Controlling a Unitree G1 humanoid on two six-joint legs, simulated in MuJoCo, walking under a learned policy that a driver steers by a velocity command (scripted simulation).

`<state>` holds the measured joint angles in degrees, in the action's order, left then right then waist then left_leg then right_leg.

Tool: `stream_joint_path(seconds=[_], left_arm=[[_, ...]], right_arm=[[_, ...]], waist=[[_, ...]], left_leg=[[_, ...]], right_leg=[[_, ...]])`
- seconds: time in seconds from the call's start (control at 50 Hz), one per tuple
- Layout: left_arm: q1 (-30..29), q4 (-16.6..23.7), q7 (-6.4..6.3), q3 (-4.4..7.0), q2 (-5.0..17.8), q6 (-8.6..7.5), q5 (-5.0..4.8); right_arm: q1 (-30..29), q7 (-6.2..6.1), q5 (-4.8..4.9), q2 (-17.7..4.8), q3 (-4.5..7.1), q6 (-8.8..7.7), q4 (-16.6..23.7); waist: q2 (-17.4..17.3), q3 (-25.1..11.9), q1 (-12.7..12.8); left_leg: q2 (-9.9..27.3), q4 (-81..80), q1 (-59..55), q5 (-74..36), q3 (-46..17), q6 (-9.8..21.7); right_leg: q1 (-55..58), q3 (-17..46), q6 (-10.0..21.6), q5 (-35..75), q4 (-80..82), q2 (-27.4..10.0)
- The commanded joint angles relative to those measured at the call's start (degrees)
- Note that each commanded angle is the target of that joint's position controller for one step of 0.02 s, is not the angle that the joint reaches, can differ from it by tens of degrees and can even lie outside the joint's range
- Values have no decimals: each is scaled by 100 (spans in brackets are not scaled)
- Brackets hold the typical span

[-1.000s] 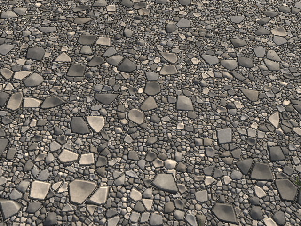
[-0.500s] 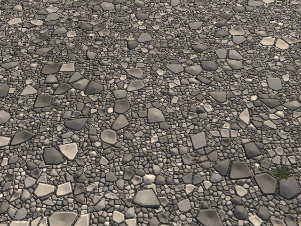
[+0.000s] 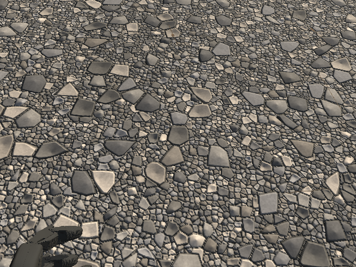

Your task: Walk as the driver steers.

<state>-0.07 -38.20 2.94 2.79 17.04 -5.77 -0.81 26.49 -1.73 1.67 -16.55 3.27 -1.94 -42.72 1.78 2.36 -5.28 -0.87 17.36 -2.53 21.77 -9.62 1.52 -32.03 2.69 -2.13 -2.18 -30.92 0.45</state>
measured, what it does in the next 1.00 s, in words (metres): walks ahead: right foot, then left foot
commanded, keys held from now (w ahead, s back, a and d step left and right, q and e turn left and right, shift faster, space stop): w+q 0.16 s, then w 0.22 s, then w+e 0.62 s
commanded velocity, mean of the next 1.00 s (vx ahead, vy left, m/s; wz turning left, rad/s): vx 0.49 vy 0.00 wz -0.02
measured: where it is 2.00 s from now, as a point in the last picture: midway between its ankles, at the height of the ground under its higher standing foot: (174, 121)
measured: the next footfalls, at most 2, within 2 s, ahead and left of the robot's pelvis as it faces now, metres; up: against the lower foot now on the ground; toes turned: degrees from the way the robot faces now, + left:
right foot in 0.06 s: +0.21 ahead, -0.13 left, +0.00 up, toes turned +5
left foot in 0.56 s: +0.45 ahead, +0.18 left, +0.00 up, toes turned +10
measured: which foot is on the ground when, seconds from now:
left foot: down 0.00-0.06, up 0.08-0.54, down 0.56-1.00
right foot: up 0.00-0.04, down 0.06-0.56, up 0.58-1.00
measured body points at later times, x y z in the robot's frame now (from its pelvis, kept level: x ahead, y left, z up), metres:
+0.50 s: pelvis +0.27 +0.01 +0.00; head +0.30 +0.03 +0.45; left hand +0.20 +0.29 -0.13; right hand +0.55 -0.16 -0.07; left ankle +0.40 +0.17 -0.71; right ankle +0.17 -0.14 -0.74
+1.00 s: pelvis +0.53 +0.06 +0.00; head +0.56 +0.05 +0.45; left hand +0.76 +0.28 -0.09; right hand +0.53 -0.24 -0.12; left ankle +0.41 +0.17 -0.74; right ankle +0.68 -0.08 -0.70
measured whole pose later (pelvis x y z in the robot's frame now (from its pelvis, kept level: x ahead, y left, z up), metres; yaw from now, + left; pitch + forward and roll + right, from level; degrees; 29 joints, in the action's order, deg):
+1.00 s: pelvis +0.53 +0.06 +0.00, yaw -6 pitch +1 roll +3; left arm 4.5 -39.4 3.2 2.5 15.8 -1.0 -1.2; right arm 19.0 -0.4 0.6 -17.1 4.7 -4.4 -46.0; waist 2.2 2.8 -4.8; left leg 0.2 13.9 -4.7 18.6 15.4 -1.3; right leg -35.4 -0.6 1.7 -2.8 -38.7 -5.2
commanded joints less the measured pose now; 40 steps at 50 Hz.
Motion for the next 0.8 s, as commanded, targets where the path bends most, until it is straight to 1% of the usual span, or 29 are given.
stream_joint_path(seconds=[0.02,0.04,0.06,0.08,0.1,0.12,0.14,0.16,0.18,0.2,0.24,0.28,0.32,0.38,0.42,0.46,0.5,0.52,0.54,0.56,0.58,0.6,0.62,0.64,0.66,0.68,0.7,0.74,0.8], left_arm=[[-114,444,-66,259,761,-137,-49],[438,305,-118,358,909,-141,-39],[1246,157,-171,454,1090,-137,-3],[2218,104,-233,505,1454,-88,89],[2183,-17,-138,502,1646,-58,200],[1805,97,-140,352,949,-55,115],[1504,102,-183,285,684,-22,51],[1320,59,-191,256,613,-7,83],[1259,-29,-190,231,507,-7,139],[1230,-94,-201,221,500,-43,190],[1281,-240,-198,225,460,-126,127],[1352,-372,-192,263,599,-164,67],[1390,-447,-196,288,725,-147,43],[1476,-538,-209,295,863,-76,-19],[1818,-671,-198,293,951,-16,-100],[2052,-785,-199,306,1064,70,-133],[2118,-844,-222,326,1176,166,-134],[2040,-845,-235,322,1212,203,-134],[2059,-849,-244,269,1095,217,-105],[2015,-719,-249,126,760,191,12],[2636,-520,-246,-92,-1,120,21],[2467,-610,-250,22,513,61,-132],[2088,-478,-247,138,822,59,-253],[1823,-410,-266,130,772,70,-218],[1685,-387,-277,147,718,103,-127],[1769,-424,-276,172,651,187,-103],[1874,-439,-265,157,531,265,-125],[1797,-398,-259,135,351,396,-114],[1370,-214,-240,120,270,461,-62]], right_arm=[[-275,-30,6,-1143,336,-54,363],[-358,-17,-25,-1041,305,-37,403],[-430,3,-88,-834,232,-24,495],[-274,10,-266,-317,54,-24,668],[611,26,75,46,-43,-89,818],[238,22,192,-713,111,-80,612],[-388,40,144,-967,184,-61,704],[-654,33,45,-888,173,-46,711],[-814,56,-35,-776,170,-53,752],[-757,94,0,-650,152,-36,762],[-807,120,19,-431,94,1,762],[-1139,126,-45,-318,33,6,880],[-1416,173,-102,-278,-22,-47,947],[-1963,290,-97,-209,-102,-172,1038],[-2423,343,-83,-202,-122,-233,1176],[-2655,387,-51,-305,-90,-275,1300],[-2524,411,-51,-494,-4,-315,1301],[-2143,398,-65,-615,76,-328,1207],[-1383,351,-94,-850,220,-318,977],[-411,270,-170,-1204,353,-282,811],[-84,226,-313,-1755,446,-232,787],[-56,239,-298,-1249,324,-241,808],[-364,248,-239,-944,218,-259,760],[-674,259,-201,-753,160,-283,730],[-960,276,-212,-589,124,-311,686],[-1152,280,-248,-447,92,-364,672],[-1264,277,-266,-446,115,-415,629],[-1380,257,-237,-467,156,-506,512],[-1334,189,-247,-616,229,-528,348]], waist=[[-1133,89,466],[-1106,-261,761],[-986,-918,1157],[37,-2022,1369],[2207,-2496,718],[1186,-1596,855],[655,-874,899],[172,-556,793],[131,-350,718],[349,-322,595],[340,-212,539],[168,10,537],[61,59,577],[46,158,752],[39,227,931],[105,270,944],[202,148,766],[230,-83,476],[168,-592,81],[-90,-1392,-366],[-1664,-2259,-50],[-1408,-2389,-229],[-1212,-1526,-159],[-971,-1064,-9],[-857,-736,162],[-869,-561,343],[-929,-506,460],[-728,-262,570],[-519,-6,535]], left_leg=[[1235,-19,823,-2565,-939,660],[1015,653,875,-3315,-789,523],[652,1841,1319,-3359,-584,318],[136,3712,2296,-1363,-252,116],[-406,5333,3965,1404,-148,-88],[66,5914,4475,920,-216,-112],[304,5843,4543,356,65,-82],[550,5673,4265,-23,172,-77],[677,5419,4080,-247,156,-52],[776,5292,3808,-373,145,-40],[776,4960,3786,-356,216,-50],[779,4377,4084,-510,229,-109],[806,3701,4187,-1054,309,-152],[738,2583,3870,-1885,686,-150],[632,2054,3620,-2063,878,-146],[527,1661,3522,-1938,867,-86],[380,1338,3143,-1669,895,19],[238,1113,2503,-1672,1002,115],[111,1013,1331,-1718,1102,257],[845,1262,-280,-1755,443,532],[2448,751,-1993,-596,-2186,1315],[2516,144,-1764,-78,-3063,1395],[2355,99,-1231,-203,-2159,1193],[2116,11,-590,-700,-1431,1087],[1908,-165,-2,-1099,-923,1027],[1743,-406,449,-1366,-482,958],[1744,-585,738,-1574,-257,1007],[1748,-841,1003,-2011,233,1045],[1701,-1013,925,-2264,852,992]], right_leg=[[1043,-87,169,-120,178,102],[1789,-208,313,-155,340,171],[3043,-27,521,-158,262,-131],[4713,1393,881,-1028,185,-1356],[5571,4469,1672,-2605,1399,-2477],[4857,4173,1490,-3515,1728,-2289],[4060,3064,1315,-3018,1697,-2121],[3358,2304,1248,-2053,1707,-1871],[2876,1816,1248,-1510,1817,-1627],[2573,1475,1273,-1225,1952,-1515],[2378,1068,1417,-862,2184,-1470],[2340,823,1556,-545,2381,-1553],[2457,518,1594,-244,2466,-1524],[2440,-36,1432,142,2466,-1297],[2504,-31,1360,187,2384,-1290],[2805,128,1289,314,2219,-1445],[3094,264,1162,703,1855,-1556],[3071,173,1047,1367,1361,-1463],[2799,-35,882,1917,402,-1182],[1833,-244,635,913,-1113,-874],[-218,-394,216,-2399,-3267,43],[-731,429,212,-3040,-4155,1],[-1170,420,253,-2657,-4408,-253],[-1116,286,265,-2202,-4259,-497],[-948,272,251,-1864,-3990,-647],[-606,323,244,-1592,-3830,-774],[-341,311,200,-1460,-3751,-803],[-349,324,126,-1305,-3508,-831],[-680,358,75,-630,-2724,-829]])
Keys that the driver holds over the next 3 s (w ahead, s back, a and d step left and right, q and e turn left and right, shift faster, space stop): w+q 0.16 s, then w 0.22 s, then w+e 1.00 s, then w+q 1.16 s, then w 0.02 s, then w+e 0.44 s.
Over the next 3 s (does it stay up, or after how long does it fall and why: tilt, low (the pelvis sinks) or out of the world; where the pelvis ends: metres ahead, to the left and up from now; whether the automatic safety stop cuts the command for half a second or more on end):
stays up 1.60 -0.01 0.00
